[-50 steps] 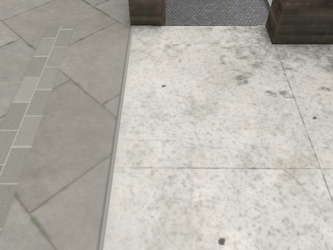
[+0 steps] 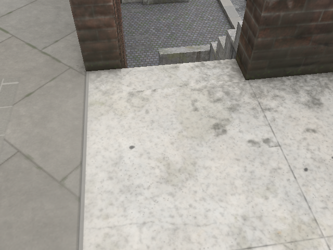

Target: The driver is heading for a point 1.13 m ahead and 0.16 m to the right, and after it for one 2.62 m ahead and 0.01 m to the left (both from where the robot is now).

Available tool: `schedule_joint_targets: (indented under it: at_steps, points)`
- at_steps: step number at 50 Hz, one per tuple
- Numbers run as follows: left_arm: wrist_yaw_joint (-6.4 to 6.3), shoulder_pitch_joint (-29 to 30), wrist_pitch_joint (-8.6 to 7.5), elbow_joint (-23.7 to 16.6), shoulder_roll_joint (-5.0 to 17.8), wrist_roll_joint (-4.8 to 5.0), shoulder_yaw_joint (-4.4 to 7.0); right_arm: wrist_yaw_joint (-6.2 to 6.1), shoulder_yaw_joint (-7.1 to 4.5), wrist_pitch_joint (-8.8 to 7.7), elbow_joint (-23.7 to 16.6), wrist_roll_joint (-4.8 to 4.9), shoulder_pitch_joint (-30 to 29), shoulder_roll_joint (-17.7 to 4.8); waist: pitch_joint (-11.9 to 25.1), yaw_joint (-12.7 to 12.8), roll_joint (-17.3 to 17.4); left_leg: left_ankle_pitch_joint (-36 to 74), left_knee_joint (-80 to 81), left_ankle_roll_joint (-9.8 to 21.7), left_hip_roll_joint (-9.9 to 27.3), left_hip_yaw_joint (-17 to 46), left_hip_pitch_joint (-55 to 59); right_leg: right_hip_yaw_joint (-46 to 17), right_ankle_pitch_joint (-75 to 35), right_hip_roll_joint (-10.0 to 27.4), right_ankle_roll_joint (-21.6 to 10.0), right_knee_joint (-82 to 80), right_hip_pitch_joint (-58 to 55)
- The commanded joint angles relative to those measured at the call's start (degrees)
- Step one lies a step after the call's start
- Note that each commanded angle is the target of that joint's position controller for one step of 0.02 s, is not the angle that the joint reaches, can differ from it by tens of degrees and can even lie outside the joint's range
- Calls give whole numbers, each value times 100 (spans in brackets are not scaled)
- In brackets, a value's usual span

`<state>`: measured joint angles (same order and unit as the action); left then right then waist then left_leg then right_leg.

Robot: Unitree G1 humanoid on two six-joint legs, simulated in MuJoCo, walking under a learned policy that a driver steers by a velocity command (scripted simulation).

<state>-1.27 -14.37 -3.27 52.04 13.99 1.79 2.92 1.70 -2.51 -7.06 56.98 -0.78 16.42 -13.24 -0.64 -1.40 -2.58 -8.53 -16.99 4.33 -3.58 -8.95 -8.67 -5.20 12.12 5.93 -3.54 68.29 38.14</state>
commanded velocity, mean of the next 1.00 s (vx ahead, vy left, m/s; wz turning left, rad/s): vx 0.50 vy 0.00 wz -0.20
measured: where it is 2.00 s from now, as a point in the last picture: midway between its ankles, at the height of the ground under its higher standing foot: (193, 143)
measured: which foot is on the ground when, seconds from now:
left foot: down 0.00-0.34, up 0.36-0.86, down 0.88-1.00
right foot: up 0.00-0.30, down 0.32-0.90, up 0.92-1.00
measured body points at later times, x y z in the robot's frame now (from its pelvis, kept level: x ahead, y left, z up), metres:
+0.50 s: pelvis +0.27 -0.10 -0.01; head +0.31 -0.12 +0.44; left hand +0.44 +0.13 -0.12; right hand +0.33 -0.40 -0.12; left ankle +0.28 +0.08 -0.65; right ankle +0.29 -0.17 -0.74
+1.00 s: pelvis +0.58 -0.12 -0.01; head +0.61 -0.12 +0.43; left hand +0.72 +0.13 -0.13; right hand +0.66 -0.41 -0.12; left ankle +0.66 -0.06 -0.74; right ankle +0.43 -0.22 -0.64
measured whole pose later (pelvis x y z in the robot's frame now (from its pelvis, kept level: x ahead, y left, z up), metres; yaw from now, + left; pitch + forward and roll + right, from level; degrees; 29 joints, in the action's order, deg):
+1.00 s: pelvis +0.58 -0.12 -0.01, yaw -9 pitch +2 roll +0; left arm 0.3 -15.2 -6.4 45.1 15.4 0.3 2.1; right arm 2.3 -3.4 -4.9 43.8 0.8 11.2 -16.2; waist -1.8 -0.6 -0.4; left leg -8.6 -29.8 5.6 -5.6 -0.4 -23.3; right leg -2.8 22.3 -1.1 -1.6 70.0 21.2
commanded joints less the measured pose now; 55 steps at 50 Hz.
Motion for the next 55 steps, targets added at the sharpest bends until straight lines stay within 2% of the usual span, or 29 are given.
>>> schedule_joint_targets:
  at_steps: [1,6,11,14,15,16,17,18,19,20,21,22,23,26,28,33,37,40,42,43,44,45,46,47,48,49,50,51,55]
  points:
    - [-4,-361,44,-238,202,-56,90,-101,-87,-112,-289,-40,-375,-595,-294,314,513,618,1222,797,1720,843,-556,-316,-804,252,88,-335,239]
    - [196,679,-73,-617,77,-72,36,-255,-107,-10,-231,9,42,-858,-345,-57,360,938,1098,613,1759,300,260,166,-1776,169,122,-2036,478]
    - [408,1494,-67,-1140,33,-53,-21,-282,-170,198,-128,118,495,-1042,-578,-341,382,1225,645,506,2077,65,1328,636,-1015,66,-21,-2867,747]
    - [489,1159,-43,-1298,278,-38,94,-295,-236,308,-259,148,241,-1234,-210,25,704,3649,-365,295,2103,-251,1453,1148,-127,-411,-316,-3048,-274]
    - [495,535,-38,-1193,480,-20,214,-314,-254,359,-317,145,102,-1287,168,405,780,4605,-1290,194,2006,-400,1331,1323,-62,-711,-470,-3182,-1137]
    - [443,-448,-33,-942,865,-12,429,-327,-227,386,-393,151,39,-1234,705,899,642,4594,-2644,-5,1733,-534,779,1287,-405,-1006,-699,-3577,-2601]
    - [296,-1282,18,-796,1544,-18,651,-313,-129,315,-600,20,137,-998,1294,1096,-295,2206,-4648,-285,1392,-555,-895,-502,-510,114,-1122,-3725,-4411]
    - [295,-965,-37,-1007,1911,-60,653,-214,75,60,-910,22,481,-299,2021,451,-1366,-2300,-6560,-554,58,450,-3145,-4086,250,1437,-2285,-4833,-5972]
    - [325,-1172,-80,-988,1393,-124,512,-123,-53,-203,-1043,238,-213,-892,2118,874,-651,-2141,-6815,-356,338,1493,-3749,-4096,160,1401,-2062,-5245,-6057]
    - [309,-949,-121,-979,1060,-146,426,-97,-70,-288,-1201,376,-568,-930,1388,770,-500,-1682,-6561,-200,594,1413,-4057,-3068,-336,1175,-1766,-5104,-5509]
    - [321,-473,-140,-1080,862,-104,361,-136,-63,-290,-1163,275,-594,-875,895,455,199,-1243,-5997,-185,875,1391,-3744,-2247,-996,882,-1520,-5104,-4537]
    - [314,-76,-147,-1203,672,-107,300,-179,-130,-225,-1118,164,-550,-940,708,237,266,-1016,-5478,-219,1060,1367,-3298,-1724,-1433,652,-1342,-5170,-3815]
    - [300,124,-144,-1299,568,-146,250,-166,-159,-122,-1121,136,-423,-932,580,60,223,-888,-5248,-263,1150,1391,-2950,-1500,-1608,486,-1296,-5329,-3342]
    - [217,19,-195,-1287,760,-115,284,-166,-158,77,-1219,26,-401,-728,429,-76,216,-461,-4526,-545,1094,1216,-2802,-1032,-2329,344,-1368,-5557,-2821]
    - [140,-193,-205,-1177,758,-124,273,-176,-115,109,-1282,13,-716,-617,281,64,79,212,-3757,-649,1091,1096,-2970,-642,-2570,252,-1267,-5673,-2827]
    - [102,-542,-234,-950,841,-155,245,-92,-29,69,-1448,139,-1575,-502,-5,507,-160,1823,-2014,-446,907,899,-2780,-132,-1810,187,-872,-5823,-3055]
    - [104,-688,-236,-712,902,-170,255,45,-26,43,-1654,203,-1962,-595,-294,638,-97,1519,-1625,-181,836,986,-3329,-106,-1802,614,-818,-5725,-3982]
    - [47,-589,-157,-646,975,-169,280,193,-23,11,-1769,211,-1935,-617,-257,525,-100,819,-1499,63,675,935,-3370,109,-2793,802,-661,-5328,-4536]
    - [8,-385,-101,-712,1112,-195,302,210,-107,39,-1699,186,-1435,-786,194,236,-263,353,-1563,242,300,581,-2427,356,-4732,696,-510,-4631,-4546]
    - [-13,-262,-48,-752,1146,-196,296,188,-210,64,-1554,170,-790,-953,578,-124,-244,355,-1450,373,42,388,-1551,558,-5554,523,-391,-3768,-4421]
    - [-41,-191,-35,-828,1128,-204,264,137,-340,94,-1376,151,69,-1209,1029,-536,-59,679,-1361,584,118,703,-196,730,-5209,287,-192,-2489,-3691]
    - [-19,-598,-124,-1025,766,-297,132,62,-490,125,-1361,95,803,-1770,1772,-525,1050,747,-1309,1385,1501,2946,1870,926,-2698,-380,189,-213,-1708]
    - [90,-882,-300,-1001,386,-285,-18,77,-435,131,-1330,178,851,-1626,2359,-295,1938,-46,-341,2108,2298,5535,3124,166,1844,-1251,398,1177,-13]
    - [185,-493,-467,-1109,851,-107,60,55,-358,158,-1358,207,691,-1290,1864,-472,1354,-888,-102,1753,2120,5195,2896,-379,1646,-825,234,1435,636]
    - [214,26,-544,-1277,921,2,55,24,-310,186,-1493,192,361,-1099,1151,-423,820,-832,-34,1497,1927,4384,2060,-252,1188,-550,157,1139,747]
    - [187,280,-569,-1347,878,-89,57,28,-275,199,-1591,161,10,-1017,596,-193,193,-267,93,1364,1717,3848,1072,-129,889,-339,159,586,574]
    - [135,312,-525,-1368,933,-222,119,17,-224,196,-1692,132,-212,-883,427,-2,60,313,217,1272,1524,3468,463,-96,689,-157,203,102,198]
    - [119,205,-458,-1408,885,-266,130,6,-214,209,-1761,98,-313,-889,350,160,243,650,334,1286,1394,3321,63,-72,615,-97,268,-136,-77]
    - [25,317,-281,-1573,645,-312,80,-105,-296,205,-1790,147,-161,-1115,233,209,483,1597,470,1291,1087,2633,-617,181,8,-122,611,-1274,-224]
Velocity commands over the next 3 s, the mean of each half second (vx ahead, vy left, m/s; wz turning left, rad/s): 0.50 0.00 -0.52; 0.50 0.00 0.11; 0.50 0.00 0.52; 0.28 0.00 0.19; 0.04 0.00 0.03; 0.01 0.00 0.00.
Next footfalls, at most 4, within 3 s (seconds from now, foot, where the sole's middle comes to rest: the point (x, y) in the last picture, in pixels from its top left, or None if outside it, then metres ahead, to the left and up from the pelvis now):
0.32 right None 0.33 -0.18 -0.78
0.88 left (186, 207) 0.70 -0.07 -0.78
1.36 right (225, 159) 0.95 -0.28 -0.78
1.82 left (165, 135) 1.11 0.01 -0.78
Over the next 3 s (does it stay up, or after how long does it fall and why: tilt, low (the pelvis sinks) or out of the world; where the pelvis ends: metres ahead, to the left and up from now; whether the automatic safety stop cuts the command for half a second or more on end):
stays up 1.09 -0.11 -0.01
